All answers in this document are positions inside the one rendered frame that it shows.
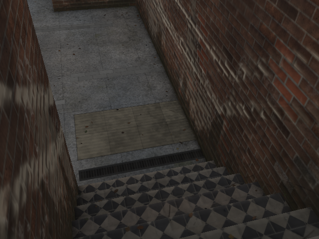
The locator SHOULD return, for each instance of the stairs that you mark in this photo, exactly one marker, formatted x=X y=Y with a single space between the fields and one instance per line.
x=196 y=201

